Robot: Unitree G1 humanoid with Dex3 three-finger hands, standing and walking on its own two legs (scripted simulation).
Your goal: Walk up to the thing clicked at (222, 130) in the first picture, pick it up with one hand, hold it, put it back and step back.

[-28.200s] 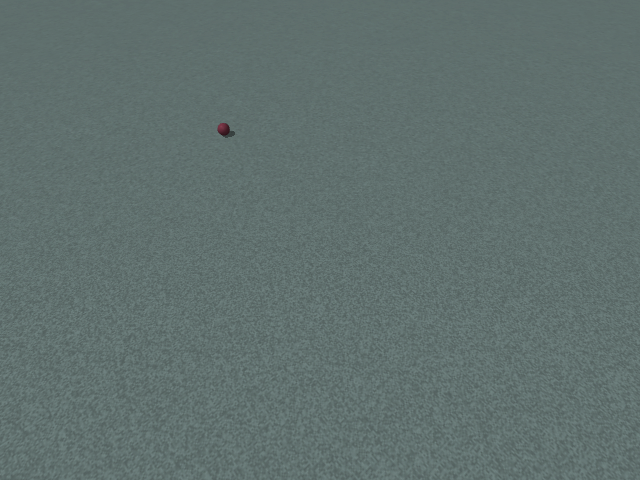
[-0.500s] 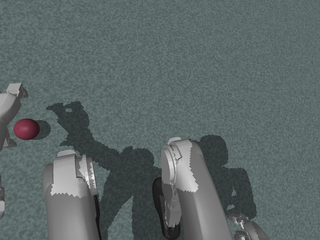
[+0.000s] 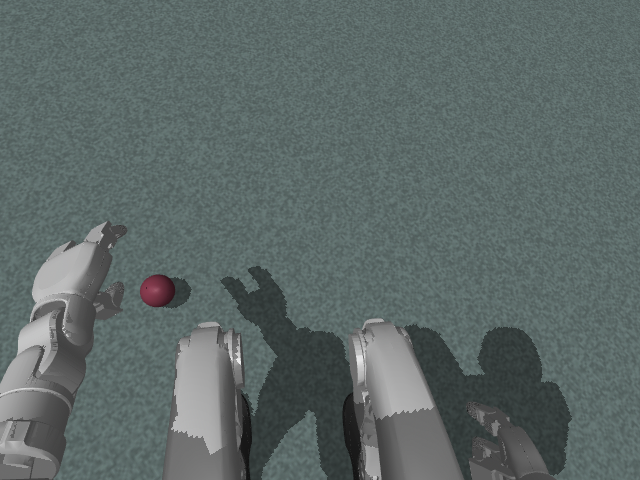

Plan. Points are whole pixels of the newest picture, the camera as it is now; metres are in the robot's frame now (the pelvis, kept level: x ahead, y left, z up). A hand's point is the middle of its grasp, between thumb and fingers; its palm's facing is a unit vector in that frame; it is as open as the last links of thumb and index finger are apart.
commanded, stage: home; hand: left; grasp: from above
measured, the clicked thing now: (157, 290) +0.43 +0.30 -0.41
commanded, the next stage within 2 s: none
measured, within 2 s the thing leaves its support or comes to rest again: neither
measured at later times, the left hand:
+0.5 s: hand (30, 384) +0.24 +0.23 +0.10, palm faces +0.03 -0.93 -0.37, open 7.4 cm
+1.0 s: hand out of the picture +0.23 +0.20 +0.23, palm faces +0.17 -0.96 -0.20, open 7.4 cm
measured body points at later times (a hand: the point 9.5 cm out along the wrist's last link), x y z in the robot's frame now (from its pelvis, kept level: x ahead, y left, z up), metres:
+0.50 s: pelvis +0.04 +0.00 +0.18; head +0.13 +0.04 +0.62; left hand +0.24 +0.27 +0.12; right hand +0.25 -0.20 +0.10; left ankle +0.09 +0.13 -0.41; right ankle +0.08 -0.13 -0.41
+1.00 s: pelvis +0.09 +0.01 +0.27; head +0.11 +0.01 +0.72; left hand +0.22 +0.25 +0.24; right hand +0.28 -0.22 +0.21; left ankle +0.09 +0.13 -0.41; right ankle +0.08 -0.13 -0.41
